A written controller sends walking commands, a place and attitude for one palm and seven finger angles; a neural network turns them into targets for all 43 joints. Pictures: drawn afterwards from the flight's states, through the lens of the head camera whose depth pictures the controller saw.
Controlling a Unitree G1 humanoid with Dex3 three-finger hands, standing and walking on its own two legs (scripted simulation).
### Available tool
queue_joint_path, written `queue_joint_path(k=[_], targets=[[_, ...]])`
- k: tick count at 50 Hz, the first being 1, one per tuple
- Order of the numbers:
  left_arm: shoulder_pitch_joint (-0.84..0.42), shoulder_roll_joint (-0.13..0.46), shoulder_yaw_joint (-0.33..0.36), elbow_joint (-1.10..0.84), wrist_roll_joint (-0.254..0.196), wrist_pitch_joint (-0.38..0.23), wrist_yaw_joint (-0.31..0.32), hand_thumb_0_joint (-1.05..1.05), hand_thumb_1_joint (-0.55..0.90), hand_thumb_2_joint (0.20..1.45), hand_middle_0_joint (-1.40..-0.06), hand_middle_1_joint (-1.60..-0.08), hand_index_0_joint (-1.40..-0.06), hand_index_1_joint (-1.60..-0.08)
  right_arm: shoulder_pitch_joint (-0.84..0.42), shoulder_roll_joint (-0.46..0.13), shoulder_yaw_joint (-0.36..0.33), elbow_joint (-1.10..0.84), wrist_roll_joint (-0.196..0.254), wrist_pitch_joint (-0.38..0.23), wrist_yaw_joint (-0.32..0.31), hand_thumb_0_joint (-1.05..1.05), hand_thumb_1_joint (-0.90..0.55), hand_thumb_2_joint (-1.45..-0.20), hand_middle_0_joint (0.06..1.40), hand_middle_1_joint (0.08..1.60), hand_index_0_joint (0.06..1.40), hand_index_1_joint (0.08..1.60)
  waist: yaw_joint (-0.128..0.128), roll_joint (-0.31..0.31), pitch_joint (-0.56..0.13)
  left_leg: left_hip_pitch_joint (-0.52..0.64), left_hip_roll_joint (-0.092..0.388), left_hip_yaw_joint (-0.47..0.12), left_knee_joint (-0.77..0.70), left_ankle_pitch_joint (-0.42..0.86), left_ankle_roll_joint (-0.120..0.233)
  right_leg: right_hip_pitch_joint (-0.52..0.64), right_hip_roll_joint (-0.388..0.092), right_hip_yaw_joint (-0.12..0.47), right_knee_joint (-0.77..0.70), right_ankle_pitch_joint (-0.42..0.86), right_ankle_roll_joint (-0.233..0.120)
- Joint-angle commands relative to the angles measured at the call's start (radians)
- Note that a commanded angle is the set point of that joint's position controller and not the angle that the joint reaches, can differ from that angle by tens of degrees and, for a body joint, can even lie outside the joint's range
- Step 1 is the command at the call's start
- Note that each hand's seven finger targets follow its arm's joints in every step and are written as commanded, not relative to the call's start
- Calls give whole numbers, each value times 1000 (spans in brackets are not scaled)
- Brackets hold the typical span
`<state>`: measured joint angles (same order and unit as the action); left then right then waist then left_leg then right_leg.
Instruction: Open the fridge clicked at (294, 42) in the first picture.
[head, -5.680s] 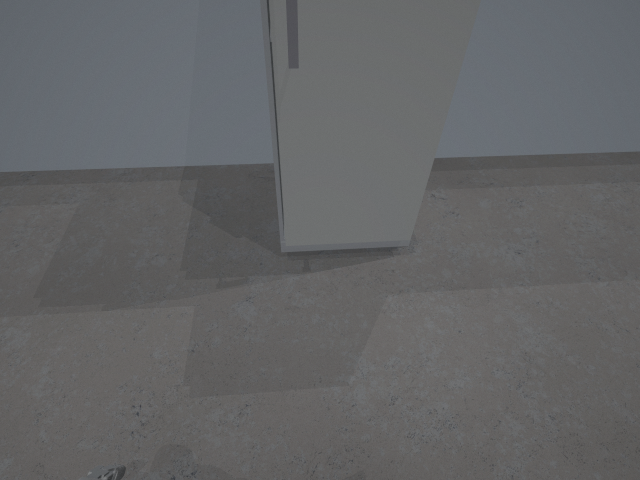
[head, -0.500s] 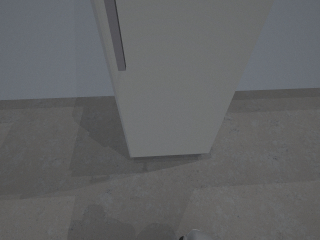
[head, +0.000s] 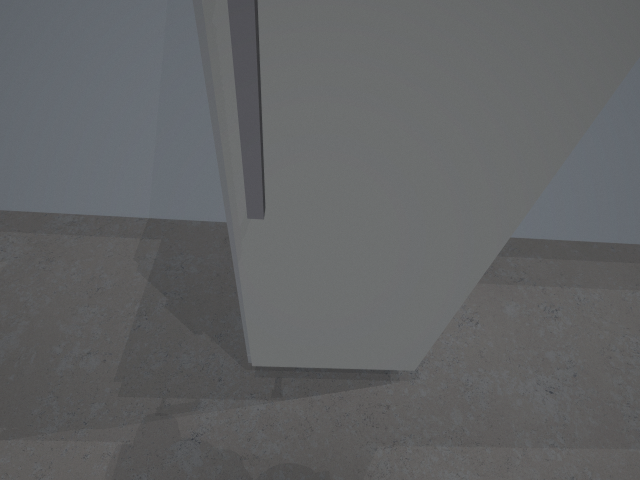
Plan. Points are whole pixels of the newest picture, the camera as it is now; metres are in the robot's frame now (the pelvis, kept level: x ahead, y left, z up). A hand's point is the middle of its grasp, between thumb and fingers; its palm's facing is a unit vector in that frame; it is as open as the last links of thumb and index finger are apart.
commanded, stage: come to a stop and stand still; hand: left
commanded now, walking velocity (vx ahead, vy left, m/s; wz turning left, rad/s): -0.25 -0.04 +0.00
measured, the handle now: (250, 72) +0.48 +0.14 +0.25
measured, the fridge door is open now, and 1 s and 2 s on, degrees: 0 0 0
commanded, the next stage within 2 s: look again from close up in 1.32 s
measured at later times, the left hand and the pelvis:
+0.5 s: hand out of the picture +0.03 +0.13 -0.16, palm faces +0.07 -0.96 -0.25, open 7.3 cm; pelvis -0.02 -0.06 +0.00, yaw +0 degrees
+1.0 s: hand out of the picture -0.04 +0.16 -0.18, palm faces +0.03 -0.98 -0.18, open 7.3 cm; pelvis -0.03 -0.01 +0.00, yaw -1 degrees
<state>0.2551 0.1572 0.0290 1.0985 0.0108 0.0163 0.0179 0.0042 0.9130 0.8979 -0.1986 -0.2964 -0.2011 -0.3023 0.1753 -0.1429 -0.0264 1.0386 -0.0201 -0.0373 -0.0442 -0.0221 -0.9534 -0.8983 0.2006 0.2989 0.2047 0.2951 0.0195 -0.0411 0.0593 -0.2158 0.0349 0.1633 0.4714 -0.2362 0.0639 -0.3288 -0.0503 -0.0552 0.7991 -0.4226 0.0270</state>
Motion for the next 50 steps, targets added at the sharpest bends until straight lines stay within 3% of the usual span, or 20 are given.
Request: queue_joint_path(k=[1,6,9,10,11,12,13,14,16,19,26,29,30,31,32,33,37,41,43,50], targets=[[52,69,21,-60,8,8,13,0,900,900,-200,-300,-200,-300,63,-171,-45,-18,6,21,-13,0,-900,-900,200,300,200,300,-23,173,-97,203,284,-171,-91,932,92,-59,-18,5,-8,20,10],[27,70,38,-102,9,19,13,0,900,900,-200,-300,-200,-300,20,-193,-69,-41,-6,49,-2,0,-900,-900,200,300,200,300,-20,222,-78,124,283,-162,-69,746,93,-28,-6,0,-25,5,-7],[89,77,38,-86,11,5,13,0,900,900,-200,-300,-200,-300,-15,-187,-72,-48,-1,57,12,0,-900,-900,200,300,200,300,15,202,-99,57,223,-124,-5,471,34,106,-4,-31,-249,226,-3],[103,105,39,-87,15,-5,15,0,900,900,-200,-300,-200,-300,-5,-162,-69,-49,4,57,18,0,-900,-900,200,300,200,300,22,122,-108,23,170,-100,61,304,-11,161,-40,2,-362,371,-4],[98,174,45,-92,27,-21,22,0,900,900,-200,-300,-200,-300,33,-103,-62,-57,11,55,24,0,-900,-900,200,300,200,300,10,-84,-120,-80,65,-43,189,41,-68,223,-195,205,-412,653,-56],[85,230,47,-101,22,-25,19,0,900,900,-200,-300,-200,-300,38,-74,-55,-73,16,65,29,0,-900,-900,200,300,200,300,10,-173,-97,-138,-8,-64,305,-313,-88,184,-347,285,-448,803,-156],[89,234,45,-109,19,-20,18,0,900,900,-200,-300,-200,-300,11,-77,-54,-79,12,86,26,0,-900,-900,200,300,200,300,30,-129,-103,-136,-8,-139,423,-374,-83,131,-369,300,-463,758,-207],[55,236,52,-106,19,-23,22,0,900,900,-200,-300,-200,-300,12,-87,-54,-79,8,95,25,0,-900,-900,200,300,200,300,15,-223,-98,-181,-9,-175,510,-361,-83,123,-353,330,-472,712,-217],[-8,201,50,-126,18,-17,30,0,900,900,-200,-300,-200,-300,23,-123,-62,-61,5,96,32,0,-900,-900,200,300,200,300,2,-133,-62,-232,3,-192,625,-252,-93,124,-316,269,-471,604,-214],[-2,208,56,-143,19,-18,31,0,900,900,-200,-300,-200,-300,28,-126,-58,-66,-1,98,45,0,-900,-900,200,300,200,300,15,-129,-66,-248,-2,-188,624,-168,-107,125,-286,227,-491,437,-182],[24,232,67,-138,29,-15,20,0,900,900,-200,-300,-200,-300,29,-100,-38,-87,8,70,50,0,-900,-900,200,300,200,300,39,-163,-77,-132,-11,-118,241,-215,-101,149,-261,241,-535,207,-179],[-15,215,61,-128,16,-7,16,0,900,900,-200,-300,-200,-300,140,-83,-26,-40,8,53,41,0,-900,-900,200,300,200,300,-13,-136,-88,84,-31,-82,-21,-58,-89,29,-188,182,-497,101,-116],[-32,186,53,-131,9,-2,15,0,900,900,-200,-300,-200,-300,180,-97,-24,-25,9,46,38,0,-900,-900,200,300,200,300,-30,-74,-76,152,-5,-110,-95,-34,-81,-43,-145,149,-458,21,-79],[-28,139,42,-136,5,2,11,0,900,900,-200,-300,-200,-300,187,-135,-30,-30,2,40,35,0,-900,-900,200,300,200,300,-31,83,-66,131,95,-241,-176,-80,-51,-78,-76,88,-355,8,-40],[-33,95,34,-149,0,6,6,0,900,900,-200,-300,-200,-300,150,-194,-33,-51,-3,39,29,0,-900,-900,200,300,200,300,-18,231,-11,-13,212,-364,-265,-179,-1,-55,-21,2,-283,43,-3],[-51,91,29,-139,8,10,6,0,900,900,-200,-300,-200,-300,85,-198,-30,-60,-4,39,24,0,-900,-900,200,300,200,300,-9,284,37,-144,238,-417,-335,-276,30,1,-7,-13,-218,64,10],[20,81,11,-64,12,2,-2,0,900,900,-200,-300,-200,-300,37,-146,-12,-39,4,27,10,0,-900,-900,200,300,200,300,28,201,43,-105,144,-260,-233,8,12,92,-20,17,-257,179,-3],[50,114,2,-13,4,-22,9,0,900,900,-200,-300,-200,-300,124,-115,-7,6,15,13,10,0,-900,-900,200,300,200,300,-3,98,-50,21,82,-201,-124,226,-38,186,-71,71,-392,423,-22],[40,104,-4,1,1,-25,11,0,900,900,-200,-300,-200,-300,134,-115,-5,26,16,17,10,0,-900,-900,200,300,200,300,-11,10,-51,48,81,-190,-127,159,-50,163,-72,76,-407,384,-23],[53,79,-13,25,3,-19,16,0,900,900,-200,-300,-200,-300,155,-99,4,64,14,15,11,0,-900,-900,200,300,200,300,-8,40,27,-7,82,-205,-205,-2,-45,141,-59,74,-435,274,-16]])
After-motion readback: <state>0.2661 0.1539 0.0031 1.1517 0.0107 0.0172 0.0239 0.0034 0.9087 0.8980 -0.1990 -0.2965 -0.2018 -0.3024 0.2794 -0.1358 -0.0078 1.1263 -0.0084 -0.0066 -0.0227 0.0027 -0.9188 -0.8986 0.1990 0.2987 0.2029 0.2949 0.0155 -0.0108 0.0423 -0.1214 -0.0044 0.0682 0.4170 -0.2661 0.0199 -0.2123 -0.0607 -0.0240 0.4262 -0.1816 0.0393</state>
